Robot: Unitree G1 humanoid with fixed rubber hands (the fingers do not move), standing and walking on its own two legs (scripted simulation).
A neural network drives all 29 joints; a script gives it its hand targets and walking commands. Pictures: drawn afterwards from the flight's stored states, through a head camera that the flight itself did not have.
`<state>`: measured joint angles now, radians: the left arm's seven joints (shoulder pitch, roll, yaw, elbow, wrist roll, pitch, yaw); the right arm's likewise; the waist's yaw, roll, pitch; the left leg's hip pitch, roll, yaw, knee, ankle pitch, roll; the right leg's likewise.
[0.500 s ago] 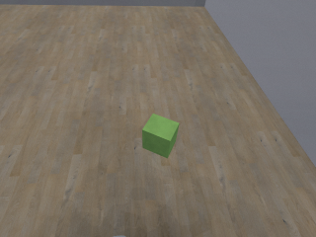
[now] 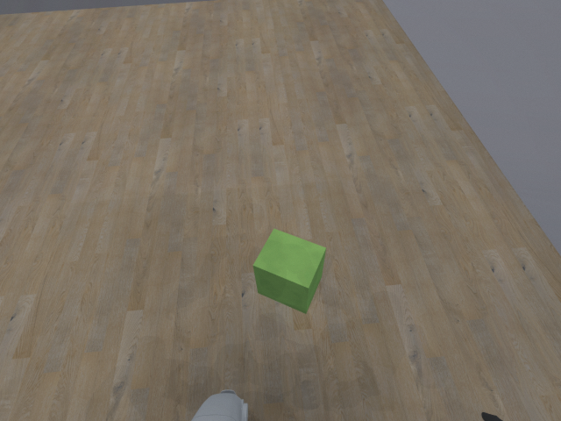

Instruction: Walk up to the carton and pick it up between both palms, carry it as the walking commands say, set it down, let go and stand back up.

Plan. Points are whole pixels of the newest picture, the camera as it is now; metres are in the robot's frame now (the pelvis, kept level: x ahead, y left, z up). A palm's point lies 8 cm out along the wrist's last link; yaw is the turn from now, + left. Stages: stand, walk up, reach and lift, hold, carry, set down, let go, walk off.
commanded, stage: walk up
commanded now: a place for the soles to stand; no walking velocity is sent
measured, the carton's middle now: (290, 271) +0.66 +0.00 -0.66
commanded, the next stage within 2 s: none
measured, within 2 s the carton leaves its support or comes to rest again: neither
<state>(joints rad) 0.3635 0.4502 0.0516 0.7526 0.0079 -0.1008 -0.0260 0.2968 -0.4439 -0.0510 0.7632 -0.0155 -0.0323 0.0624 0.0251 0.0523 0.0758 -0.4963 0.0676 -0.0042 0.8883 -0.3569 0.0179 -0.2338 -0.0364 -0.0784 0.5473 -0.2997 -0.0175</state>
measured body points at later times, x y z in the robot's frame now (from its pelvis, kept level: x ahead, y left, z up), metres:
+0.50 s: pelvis +0.09 +0.03 -0.01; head +0.12 +0.02 +0.44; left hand +0.17 +0.36 -0.11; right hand +0.20 -0.29 -0.13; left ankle +0.14 +0.15 -0.73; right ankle +0.07 -0.11 -0.73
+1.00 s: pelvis +0.10 +0.03 +0.01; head +0.11 +0.02 +0.46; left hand +0.20 +0.35 -0.10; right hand +0.20 -0.29 -0.11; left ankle +0.14 +0.15 -0.73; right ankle +0.07 -0.11 -0.73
